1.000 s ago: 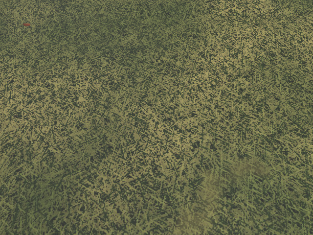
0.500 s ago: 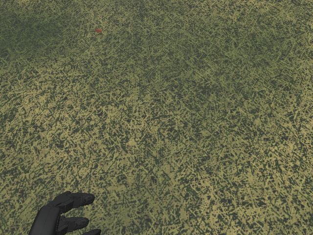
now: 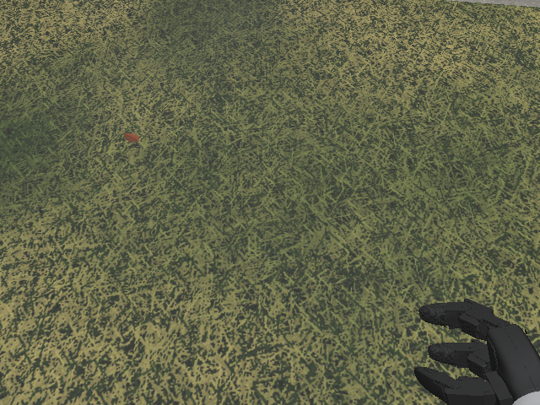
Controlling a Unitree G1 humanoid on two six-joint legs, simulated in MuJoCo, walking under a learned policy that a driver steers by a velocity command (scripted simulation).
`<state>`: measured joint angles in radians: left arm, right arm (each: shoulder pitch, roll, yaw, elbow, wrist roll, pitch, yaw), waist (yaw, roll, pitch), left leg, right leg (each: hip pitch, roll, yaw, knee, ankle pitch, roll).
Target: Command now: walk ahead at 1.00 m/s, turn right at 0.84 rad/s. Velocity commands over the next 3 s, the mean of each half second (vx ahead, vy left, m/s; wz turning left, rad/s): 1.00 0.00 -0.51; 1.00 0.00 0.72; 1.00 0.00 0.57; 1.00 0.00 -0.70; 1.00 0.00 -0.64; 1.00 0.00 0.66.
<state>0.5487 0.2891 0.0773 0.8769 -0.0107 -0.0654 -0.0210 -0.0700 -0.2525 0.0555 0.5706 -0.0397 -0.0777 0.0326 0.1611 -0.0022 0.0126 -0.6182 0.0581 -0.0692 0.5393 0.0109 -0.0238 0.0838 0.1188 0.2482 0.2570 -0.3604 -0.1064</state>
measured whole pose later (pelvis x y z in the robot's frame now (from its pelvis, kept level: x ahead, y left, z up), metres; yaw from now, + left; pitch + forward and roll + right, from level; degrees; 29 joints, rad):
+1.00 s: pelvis +0.94 -0.09 -0.03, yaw +9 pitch -1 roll +0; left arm 0.20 0.23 0.00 0.76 0.05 -0.09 0.00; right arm 0.29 -0.33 -0.08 0.83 -0.02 0.01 0.02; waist -0.04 0.00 0.06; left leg -0.42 -0.19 0.09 0.72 -0.28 0.22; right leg -0.27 -0.03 0.03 1.46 -0.37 0.01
